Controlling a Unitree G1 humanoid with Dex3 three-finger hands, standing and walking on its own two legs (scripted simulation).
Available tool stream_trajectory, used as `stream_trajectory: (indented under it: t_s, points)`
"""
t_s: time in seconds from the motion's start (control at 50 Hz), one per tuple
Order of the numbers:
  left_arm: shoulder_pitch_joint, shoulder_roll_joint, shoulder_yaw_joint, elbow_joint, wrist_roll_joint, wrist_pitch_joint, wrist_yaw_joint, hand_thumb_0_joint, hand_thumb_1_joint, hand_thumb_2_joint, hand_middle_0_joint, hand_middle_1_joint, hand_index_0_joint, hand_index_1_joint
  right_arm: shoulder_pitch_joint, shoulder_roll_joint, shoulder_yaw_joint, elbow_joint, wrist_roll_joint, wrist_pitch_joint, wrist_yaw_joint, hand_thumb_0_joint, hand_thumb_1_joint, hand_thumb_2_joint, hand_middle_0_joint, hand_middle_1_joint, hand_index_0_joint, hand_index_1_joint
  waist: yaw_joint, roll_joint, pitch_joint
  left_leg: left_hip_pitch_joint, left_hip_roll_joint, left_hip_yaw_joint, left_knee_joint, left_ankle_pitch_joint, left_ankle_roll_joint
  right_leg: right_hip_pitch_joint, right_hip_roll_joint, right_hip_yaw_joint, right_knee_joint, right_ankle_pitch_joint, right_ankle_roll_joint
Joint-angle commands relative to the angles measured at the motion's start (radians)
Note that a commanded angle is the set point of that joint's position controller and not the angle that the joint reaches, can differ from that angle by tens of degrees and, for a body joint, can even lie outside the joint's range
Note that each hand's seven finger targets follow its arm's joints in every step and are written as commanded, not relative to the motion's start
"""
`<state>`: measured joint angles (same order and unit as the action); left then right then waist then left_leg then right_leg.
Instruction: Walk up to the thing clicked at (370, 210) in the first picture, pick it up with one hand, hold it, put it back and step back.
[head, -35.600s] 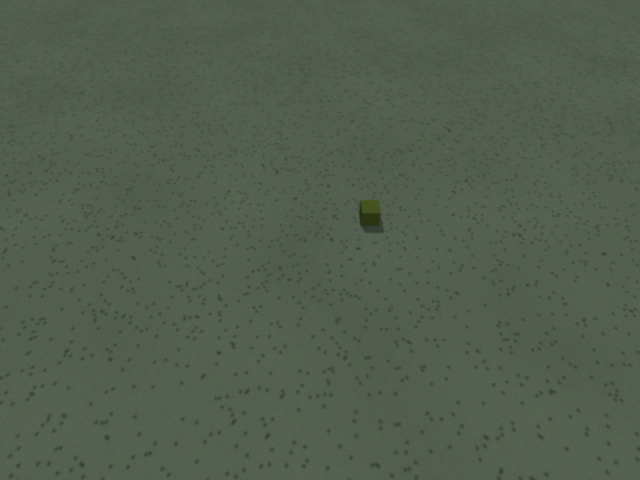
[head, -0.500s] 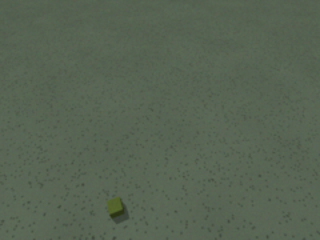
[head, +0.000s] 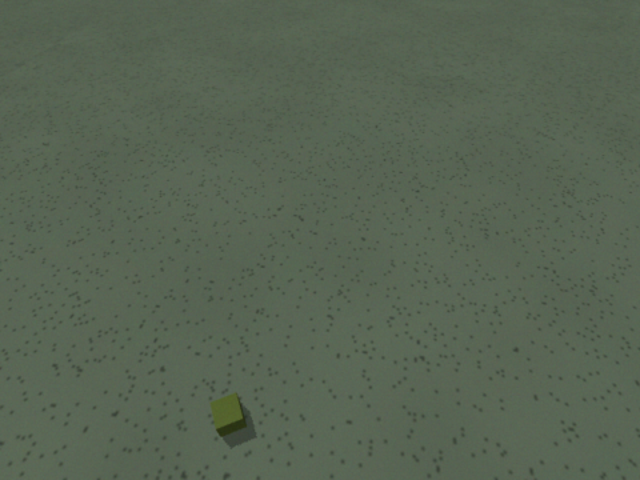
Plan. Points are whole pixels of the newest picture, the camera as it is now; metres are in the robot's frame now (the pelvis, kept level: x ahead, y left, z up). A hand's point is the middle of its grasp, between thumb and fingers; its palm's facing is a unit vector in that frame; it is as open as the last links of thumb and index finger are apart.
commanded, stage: stand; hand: left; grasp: from above
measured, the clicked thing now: (228, 414) +0.43 +0.27 -0.74
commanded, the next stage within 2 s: step back in 0.34 s
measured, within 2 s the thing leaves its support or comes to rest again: neither
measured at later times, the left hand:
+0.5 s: hand out of the picture +0.08 +0.26 -0.16, palm faces -0.01 -0.93 -0.38, open 7.4 cm
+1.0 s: hand out of the picture -0.01 +0.27 -0.18, palm faces +0.03 -0.92 -0.39, open 7.4 cm
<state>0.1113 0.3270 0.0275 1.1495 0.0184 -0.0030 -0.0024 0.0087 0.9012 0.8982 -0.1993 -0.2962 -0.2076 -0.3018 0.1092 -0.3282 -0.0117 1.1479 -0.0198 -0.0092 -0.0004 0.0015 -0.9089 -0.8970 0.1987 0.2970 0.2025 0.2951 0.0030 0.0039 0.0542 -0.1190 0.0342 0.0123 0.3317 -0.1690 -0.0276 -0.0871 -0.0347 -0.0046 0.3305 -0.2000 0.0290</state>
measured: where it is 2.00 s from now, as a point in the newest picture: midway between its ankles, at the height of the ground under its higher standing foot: outside the picture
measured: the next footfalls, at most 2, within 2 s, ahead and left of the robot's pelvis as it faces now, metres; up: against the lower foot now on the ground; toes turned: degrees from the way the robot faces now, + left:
left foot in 0.94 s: -0.10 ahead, +0.11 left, +0.00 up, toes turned +0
right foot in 1.32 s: -0.18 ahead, -0.13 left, +0.00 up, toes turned +1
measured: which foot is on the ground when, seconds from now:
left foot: down 0.00-0.62, up 0.64-0.92, down 0.94-1.00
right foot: down 0.00-0.96, up 0.98-1.00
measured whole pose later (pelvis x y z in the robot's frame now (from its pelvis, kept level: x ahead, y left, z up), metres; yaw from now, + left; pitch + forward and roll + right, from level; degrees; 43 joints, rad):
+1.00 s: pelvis -0.13 +0.00 -0.03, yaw +3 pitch -2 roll +1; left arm 0.08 0.39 0.07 0.85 0.02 0.05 0.02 0.01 0.90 0.90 -0.20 -0.30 -0.21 -0.30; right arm 0.15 -0.37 -0.05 0.94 -0.04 0.05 0.02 0.00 -0.91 -0.90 0.20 0.30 0.20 0.30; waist 0.01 -0.04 0.20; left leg -0.25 -0.05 -0.02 0.68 -0.39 0.03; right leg -0.48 -0.03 0.04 0.80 -0.41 0.00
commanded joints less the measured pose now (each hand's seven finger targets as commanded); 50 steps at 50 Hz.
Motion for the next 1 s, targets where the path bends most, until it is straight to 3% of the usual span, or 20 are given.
stream_trajectory:
  t_s: [0.0,0.3,0.32,0.4,0.54,0.56,0.58,0.6,0.62,0.64,0.68,0.7,0.8,0.86,0.88,0.9,0.92,0.94,0.96,0.98]
  points:
    - [-0.023,0.204,0.029,-0.057,-0.005,-0.022,0.016,0.000,0.900,0.900,-0.200,-0.300,-0.200,-0.300,-0.028,-0.212,-0.033,-0.051,0.005,-0.022,-0.014,0.000,-0.900,-0.900,0.200,0.300,0.200,0.300,-0.004,0.004,-0.058,0.017,0.098,-0.072,-0.045,0.102,0.038,-0.021,-0.097,0.070,-0.065,0.124,-0.041]
    - [-0.026,0.213,0.026,-0.067,-0.008,-0.023,0.016,0.000,0.900,0.900,-0.200,-0.300,-0.200,-0.300,-0.028,-0.212,-0.032,-0.056,0.005,-0.024,-0.012,0.000,-0.900,-0.900,0.200,0.300,0.200,0.300,-0.004,0.006,-0.072,0.024,0.103,-0.076,-0.047,0.154,0.037,-0.005,-0.099,0.064,-0.051,0.155,-0.041]
    - [-0.032,0.289,0.059,-0.099,-0.032,-0.013,0.020,0.000,0.900,0.900,-0.200,-0.300,-0.200,-0.300,-0.066,-0.270,-0.055,-0.085,0.017,-0.002,-0.007,0.000,-0.900,-0.900,0.200,0.300,0.200,0.300,-0.006,-0.008,0.039,-0.049,0.087,-0.095,0.043,0.292,0.062,-0.106,-0.081,0.076,0.036,0.322,-0.049]
    - [-0.008,0.253,0.060,-0.160,-0.031,0.001,0.027,0.000,0.900,0.900,-0.200,-0.300,-0.200,-0.300,-0.034,-0.277,-0.077,-0.136,0.027,0.018,-0.003,0.000,-0.900,-0.900,0.200,0.300,0.200,0.300,-0.019,0.034,-0.128,-0.021,0.127,-0.102,0.102,0.399,0.126,-0.076,-0.043,0.034,0.194,0.284,-0.072]
    - [0.092,0.245,0.067,-0.202,-0.011,0.029,0.017,0.000,0.900,0.900,-0.200,-0.300,-0.200,-0.300,-0.115,-0.304,-0.105,-0.253,0.018,0.049,0.000,0.000,-0.900,-0.900,0.200,0.300,0.200,0.300,0.017,0.162,-0.137,-0.229,0.193,-0.165,0.156,0.156,0.221,-0.092,0.016,0.015,0.439,-0.021,-0.101]
    - [0.119,0.251,0.074,-0.200,-0.009,0.029,0.014,0.000,0.900,0.900,-0.200,-0.300,-0.200,-0.300,-0.131,-0.299,-0.107,-0.271,0.017,0.054,0.002,0.000,-0.900,-0.900,0.200,0.300,0.200,0.300,0.031,0.157,-0.138,-0.273,0.183,-0.167,0.202,0.108,0.215,-0.081,0.007,0.032,0.434,-0.045,-0.113]
    - [0.135,0.268,0.082,-0.203,-0.004,0.027,0.013,0.000,0.900,0.900,-0.200,-0.300,-0.200,-0.300,-0.143,-0.284,-0.105,-0.288,0.020,0.059,0.004,0.000,-0.900,-0.900,0.200,0.300,0.200,0.300,0.042,0.075,-0.135,-0.295,0.120,-0.130,0.311,0.019,0.184,-0.103,-0.046,0.104,0.325,-0.024,-0.140]
    - [0.116,0.333,0.097,-0.221,0.005,0.020,0.013,0.000,0.900,0.900,-0.200,-0.300,-0.200,-0.300,-0.150,-0.238,-0.096,-0.300,0.025,0.065,0.001,0.000,-0.900,-0.900,0.200,0.300,0.200,0.300,0.062,-0.154,-0.072,-0.360,-0.069,-0.051,0.546,-0.221,0.089,-0.184,-0.218,0.348,0.031,0.051,-0.213]
    - [0.054,0.417,0.115,-0.261,0.022,0.007,0.017,0.000,0.900,0.900,-0.200,-0.300,-0.200,-0.300,-0.120,-0.206,-0.088,-0.304,0.018,0.075,-0.006,0.000,-0.900,-0.900,0.200,0.300,0.200,0.300,0.050,-0.266,-0.034,-0.364,-0.170,-0.120,0.775,-0.444,0.063,-0.284,-0.358,0.544,-0.070,0.086,-0.292]
    - [-0.005,0.424,0.117,-0.297,0.028,0.002,0.023,0.000,0.900,0.900,-0.200,-0.300,-0.200,-0.300,-0.067,-0.228,-0.096,-0.292,0.014,0.080,-0.009,0.000,-0.900,-0.900,0.200,0.300,0.200,0.300,0.026,-0.229,-0.035,-0.345,-0.151,-0.201,0.910,-0.448,0.058,-0.328,-0.378,0.550,-0.059,0.095,-0.329]
    - [-0.117,0.337,0.103,-0.327,0.021,0.002,0.031,0.000,0.900,0.900,-0.200,-0.300,-0.200,-0.300,0.052,-0.252,-0.105,-0.248,0.039,0.077,-0.009,0.000,-0.900,-0.900,0.200,0.300,0.200,0.300,-0.047,-0.121,-0.047,-0.339,-0.146,-0.211,0.965,-0.319,0.046,-0.277,-0.248,0.325,0.005,0.085,-0.260]
    - [-0.135,0.320,0.102,-0.341,0.026,0.003,0.035,0.000,0.900,0.900,-0.200,-0.300,-0.200,-0.300,0.077,-0.264,-0.108,-0.239,0.040,0.072,-0.010,0.000,-0.900,-0.900,0.200,0.300,0.200,0.300,-0.048,-0.141,-0.069,-0.318,-0.137,-0.179,0.967,-0.295,0.031,-0.266,-0.218,0.269,0.033,0.102,-0.246]
    - [0.035,0.299,0.107,-0.341,0.024,0.012,0.051,0.000,0.900,0.900,-0.200,-0.300,-0.200,-0.300,0.022,-0.244,-0.079,-0.288,0.010,0.058,-0.014,0.000,-0.900,-0.900,0.200,0.300,0.200,0.300,0.059,-0.157,-0.147,-0.368,-0.077,-0.114,0.577,-0.366,0.014,0.060,-0.255,0.255,0.166,0.368,-0.260]
    - [0.022,0.315,0.109,-0.359,0.006,0.025,0.044,0.000,0.900,0.900,-0.200,-0.300,-0.200,-0.300,0.088,-0.239,-0.081,-0.269,-0.004,0.047,-0.013,0.000,-0.900,-0.900,0.200,0.300,0.200,0.300,0.023,-0.213,-0.157,-0.238,-0.066,-0.043,0.310,-0.295,0.042,0.025,-0.237,0.230,0.214,0.414,-0.222]
    - [0.009,0.322,0.106,-0.369,-0.002,0.030,0.040,0.000,0.900,0.900,-0.200,-0.300,-0.200,-0.300,0.135,-0.232,-0.085,-0.250,-0.007,0.043,-0.011,0.000,-0.900,-0.900,0.200,0.300,0.200,0.300,-0.004,-0.195,-0.157,-0.151,-0.076,-0.007,0.183,-0.181,0.055,-0.029,-0.212,0.199,0.239,0.381,-0.194]
    - [0.005,0.304,0.095,-0.382,-0.005,0.036,0.036,0.000,0.900,0.900,-0.200,-0.300,-0.200,-0.300,0.145,-0.255,-0.095,-0.250,-0.018,0.037,-0.009,0.000,-0.900,-0.900,0.200,0.300,0.200,0.300,-0.021,-0.142,-0.138,-0.079,-0.033,-0.057,0.097,-0.038,0.068,-0.146,-0.183,0.171,0.262,0.266,-0.142]
    - [0.028,0.250,0.082,-0.393,-0.008,0.040,0.033,0.000,0.900,0.900,-0.200,-0.300,-0.200,-0.300,0.122,-0.320,-0.115,-0.267,-0.038,0.035,-0.006,0.000,-0.900,-0.900,0.200,0.300,0.200,0.300,-0.008,0.058,-0.124,-0.011,0.146,-0.319,0.035,0.014,0.127,-0.322,-0.074,0.100,0.387,0.014,-0.082]
    - [-0.040,0.245,0.085,-0.408,-0.010,0.036,0.043,0.000,0.900,0.900,-0.200,-0.300,-0.200,-0.300,0.049,-0.432,-0.133,-0.292,-0.026,0.036,0.004,0.000,-0.900,-0.900,0.200,0.300,0.200,0.300,-0.038,0.295,-0.074,-0.103,0.319,-0.509,-0.023,0.144,0.262,-0.418,0.122,0.021,0.585,-0.428,-0.037]
    - [-0.094,0.267,0.100,-0.401,0.010,0.036,0.055,0.000,0.900,0.900,-0.200,-0.300,-0.200,-0.300,0.055,-0.437,-0.139,-0.297,-0.027,0.031,0.003,0.000,-0.900,-0.900,0.200,0.300,0.200,0.300,-0.077,0.259,-0.048,-0.201,0.360,-0.566,-0.033,0.185,0.342,-0.376,0.131,0.164,0.776,-0.485,-0.032]
    - [-0.081,0.259,0.100,-0.383,0.003,0.039,0.054,0.000,0.900,0.900,-0.200,-0.300,-0.200,-0.300,0.022,-0.360,-0.119,-0.302,-0.024,0.026,-0.005,0.000,-0.900,-0.900,0.200,0.300,0.200,0.300,-0.042,0.129,-0.033,-0.177,0.286,-0.408,0.034,0.324,0.299,-0.383,0.140,0.216,0.867,-0.420,-0.044]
